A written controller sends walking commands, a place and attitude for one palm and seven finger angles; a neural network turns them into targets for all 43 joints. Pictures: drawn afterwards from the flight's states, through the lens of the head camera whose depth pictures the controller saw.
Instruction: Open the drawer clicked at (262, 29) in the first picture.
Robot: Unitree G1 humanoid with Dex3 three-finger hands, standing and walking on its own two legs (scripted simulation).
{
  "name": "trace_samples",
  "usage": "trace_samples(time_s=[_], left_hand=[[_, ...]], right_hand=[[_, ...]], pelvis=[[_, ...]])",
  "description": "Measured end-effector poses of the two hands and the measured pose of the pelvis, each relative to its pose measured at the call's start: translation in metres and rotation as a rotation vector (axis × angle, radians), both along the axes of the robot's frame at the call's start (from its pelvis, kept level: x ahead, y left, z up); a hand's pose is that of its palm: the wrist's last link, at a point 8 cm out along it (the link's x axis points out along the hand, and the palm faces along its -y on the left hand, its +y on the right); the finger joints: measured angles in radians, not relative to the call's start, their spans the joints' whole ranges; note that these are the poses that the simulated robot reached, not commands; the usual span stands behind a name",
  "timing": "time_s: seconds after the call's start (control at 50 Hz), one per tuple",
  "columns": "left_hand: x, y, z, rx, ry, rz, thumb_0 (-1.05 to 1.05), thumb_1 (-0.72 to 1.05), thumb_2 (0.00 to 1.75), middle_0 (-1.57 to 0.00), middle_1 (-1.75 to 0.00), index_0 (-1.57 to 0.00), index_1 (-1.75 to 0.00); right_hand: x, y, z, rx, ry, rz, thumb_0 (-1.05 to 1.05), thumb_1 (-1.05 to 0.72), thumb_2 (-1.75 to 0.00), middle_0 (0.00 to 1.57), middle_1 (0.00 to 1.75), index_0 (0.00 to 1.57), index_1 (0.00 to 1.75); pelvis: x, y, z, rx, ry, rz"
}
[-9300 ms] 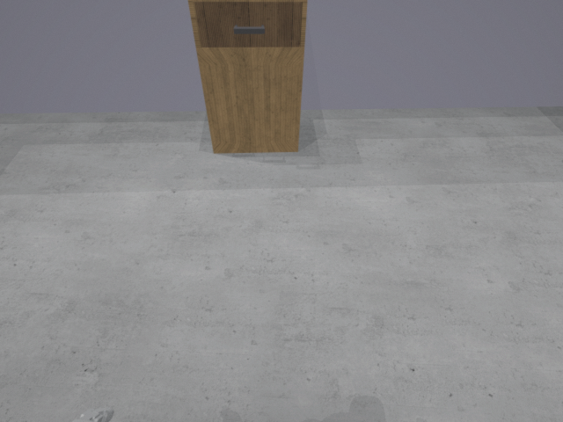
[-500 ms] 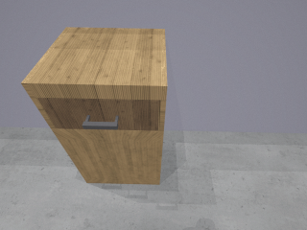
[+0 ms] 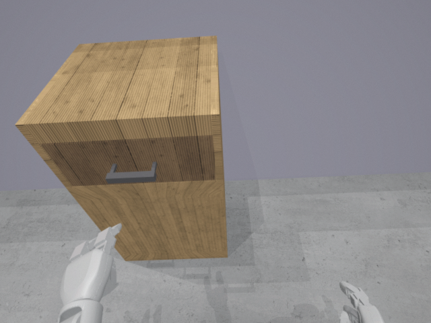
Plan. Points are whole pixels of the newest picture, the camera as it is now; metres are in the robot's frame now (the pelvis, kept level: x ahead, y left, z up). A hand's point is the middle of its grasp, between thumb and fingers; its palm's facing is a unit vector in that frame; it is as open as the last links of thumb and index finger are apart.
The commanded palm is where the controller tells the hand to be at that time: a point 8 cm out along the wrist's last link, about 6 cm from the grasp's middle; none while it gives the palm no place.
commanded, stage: raise the hand with hooked fingers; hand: left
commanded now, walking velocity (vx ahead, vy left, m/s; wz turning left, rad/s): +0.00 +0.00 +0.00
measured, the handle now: (132, 171) +0.51 +0.26 -0.06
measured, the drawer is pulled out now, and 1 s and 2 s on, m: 0.00 0.00 0.00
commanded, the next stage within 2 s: move the hooked fingers above the handle in 1.64 s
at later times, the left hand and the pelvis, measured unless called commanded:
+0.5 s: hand (107, 270) +0.22 +0.22 +0.00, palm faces +0.01 -0.09 -1.00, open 10.6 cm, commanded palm +0.19 +0.22 +0.05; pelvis -0.01 -0.04 -0.01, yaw +2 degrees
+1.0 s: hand (91, 230) +0.27 +0.24 +0.06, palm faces +0.08 -0.09 -0.99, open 13.3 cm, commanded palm +0.24 +0.24 +0.11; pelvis -0.01 +0.00 +0.01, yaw +1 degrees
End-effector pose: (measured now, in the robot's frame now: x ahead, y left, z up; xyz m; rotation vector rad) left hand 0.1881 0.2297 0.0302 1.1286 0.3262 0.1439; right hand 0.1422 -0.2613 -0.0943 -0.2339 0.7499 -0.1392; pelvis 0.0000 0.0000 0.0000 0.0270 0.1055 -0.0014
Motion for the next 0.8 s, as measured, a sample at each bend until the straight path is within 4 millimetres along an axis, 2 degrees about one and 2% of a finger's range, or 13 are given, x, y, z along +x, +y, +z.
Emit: trace_samples(time_s=[0.06,0.14,0.22,0.28,0.36,0.46,0.54,0.64,0.72,0.8], left_hand=[[0.005,-0.024,0.005,0.121,-0.082,-0.130,0.02,0.75,0.82,-0.21,-0.42,-0.21,-0.42],[-0.023,-0.042,-0.012,0.207,-0.071,-0.211,0.01,0.65,0.79,-0.22,-0.48,-0.22,-0.48],[-0.053,-0.035,-0.027,0.301,-0.043,-0.163,0.00,0.54,0.75,-0.24,-0.54,-0.23,-0.54],[-0.056,-0.022,-0.026,0.351,-0.067,-0.100,0.00,0.46,0.71,-0.25,-0.58,-0.25,-0.58],[-0.034,-0.010,-0.009,0.380,-0.112,-0.046,0.00,0.36,0.67,-0.27,-0.64,-0.26,-0.64],[0.001,-0.010,0.017,0.363,-0.108,-0.054,0.00,0.25,0.62,-0.27,-0.72,-0.27,-0.72],[0.015,-0.015,0.028,0.336,-0.072,-0.114,0.00,0.16,0.59,-0.28,-0.78,-0.27,-0.78],[0.018,-0.013,0.033,0.329,-0.073,-0.173,0.00,0.05,0.54,-0.28,-0.85,-0.28,-0.85],[0.021,-0.004,0.039,0.341,-0.117,-0.171,0.00,-0.05,0.50,-0.29,-0.91,-0.29,-0.91],[0.030,0.005,0.049,0.351,-0.164,-0.145,0.00,-0.14,0.46,-0.30,-0.97,-0.29,-0.97]], right_hand=[[0.041,-0.008,0.021,0.005,-0.080,0.035,0.02,-0.92,-0.89,0.20,0.30,0.20,0.30],[0.084,-0.006,0.038,-0.002,-0.126,0.124,0.01,-0.91,-0.89,0.20,0.30,0.19,0.30],[0.111,0.007,0.034,-0.007,-0.125,0.213,0.01,-0.91,-0.90,0.20,0.30,0.19,0.30],[0.118,0.021,0.020,0.008,-0.104,0.249,0.01,-0.91,-0.90,0.20,0.30,0.19,0.30],[0.108,0.039,0.000,0.059,-0.053,0.259,0.01,-0.91,-0.89,0.20,0.30,0.19,0.30],[0.071,0.049,-0.015,0.123,0.051,0.217,0.01,-0.91,-0.89,0.20,0.30,0.20,0.30],[0.040,0.039,-0.020,0.125,0.130,0.159,0.01,-0.90,-0.89,0.20,0.30,0.20,0.30],[0.013,0.014,-0.022,0.072,0.196,0.083,0.01,-0.90,-0.89,0.20,0.30,0.20,0.30],[0.006,-0.002,-0.019,0.023,0.215,0.041,0.01,-0.90,-0.89,0.20,0.30,0.20,0.30],[0.012,-0.005,-0.012,0.003,0.190,0.019,0.01,-0.91,-0.89,0.20,0.30,0.20,0.30]], pelvis=[[-0.004,-0.008,-0.005,0.011,0.032,-0.033],[-0.007,-0.019,-0.012,0.023,0.059,-0.036],[-0.010,-0.029,-0.021,0.026,0.084,-0.009],[-0.012,-0.035,-0.027,0.019,0.088,0.023],[-0.014,-0.039,-0.029,0.008,0.071,0.051],[-0.012,-0.039,-0.018,0.003,0.044,0.047],[-0.009,-0.035,-0.008,0.007,0.032,0.024],[-0.007,-0.028,-0.003,0.002,0.023,0.012],[-0.007,-0.020,-0.001,-0.002,0.021,0.016],[-0.008,-0.013,0.000,-0.006,0.011,0.019]])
